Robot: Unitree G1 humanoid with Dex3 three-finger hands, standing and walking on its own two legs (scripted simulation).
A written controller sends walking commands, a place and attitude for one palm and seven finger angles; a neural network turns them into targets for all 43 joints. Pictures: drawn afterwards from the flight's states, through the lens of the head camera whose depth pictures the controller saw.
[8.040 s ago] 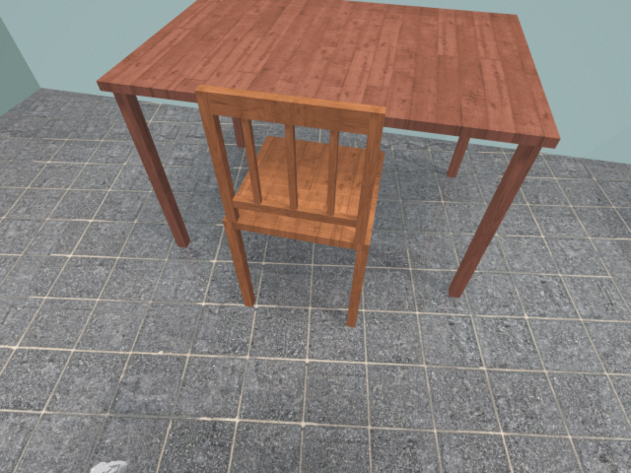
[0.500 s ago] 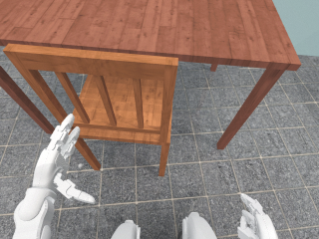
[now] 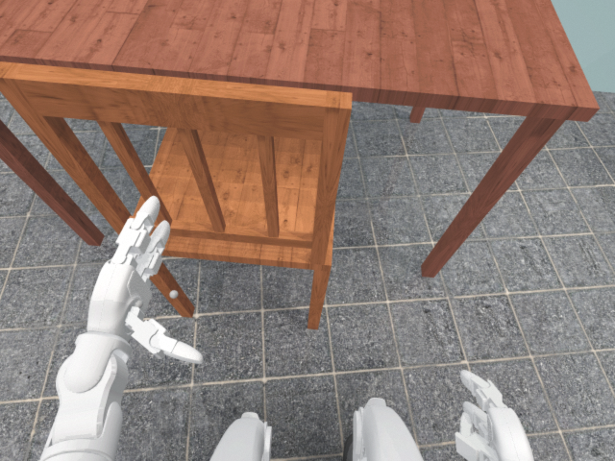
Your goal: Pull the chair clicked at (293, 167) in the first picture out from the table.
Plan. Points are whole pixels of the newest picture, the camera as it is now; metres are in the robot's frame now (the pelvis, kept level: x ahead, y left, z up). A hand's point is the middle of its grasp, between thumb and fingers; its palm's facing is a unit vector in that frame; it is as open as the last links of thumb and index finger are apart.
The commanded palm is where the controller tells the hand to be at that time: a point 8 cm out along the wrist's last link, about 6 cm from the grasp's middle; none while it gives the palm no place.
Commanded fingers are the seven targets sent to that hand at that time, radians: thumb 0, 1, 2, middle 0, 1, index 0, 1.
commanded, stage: aim the fingers beside a spindle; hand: left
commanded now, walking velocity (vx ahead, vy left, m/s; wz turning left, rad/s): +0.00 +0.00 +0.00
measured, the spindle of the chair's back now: (205, 185) +0.49 +0.17 +0.00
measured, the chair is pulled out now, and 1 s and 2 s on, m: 0.00 0.00 0.00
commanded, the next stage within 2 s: push the fingers through the gap in 1.02 s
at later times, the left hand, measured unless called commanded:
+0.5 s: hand (204, 271) +0.35 +0.15 +0.00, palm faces -0.09 -0.99 -0.06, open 16.9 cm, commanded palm +0.33 +0.21 +0.01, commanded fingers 0.00 -0.50 0.30 -0.06 -0.08 -0.06 -0.08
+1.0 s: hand (199, 278) +0.34 +0.15 +0.01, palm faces -0.08 -1.00 -0.05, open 16.9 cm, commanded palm +0.32 +0.21 +0.01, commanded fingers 0.00 -0.50 0.30 -0.06 -0.08 -0.06 -0.08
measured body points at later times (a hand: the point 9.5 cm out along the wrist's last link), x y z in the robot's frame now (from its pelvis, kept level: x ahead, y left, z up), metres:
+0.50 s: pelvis -0.01 -0.01 -0.01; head +0.11 -0.01 +0.42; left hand +0.35 +0.20 +0.01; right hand +0.13 -0.26 -0.12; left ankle -0.02 +0.12 -0.64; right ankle +0.05 -0.14 -0.64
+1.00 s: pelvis -0.01 -0.01 -0.01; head +0.11 -0.01 +0.42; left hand +0.34 +0.21 +0.01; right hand +0.14 -0.27 -0.12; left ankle -0.02 +0.12 -0.64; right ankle +0.05 -0.14 -0.64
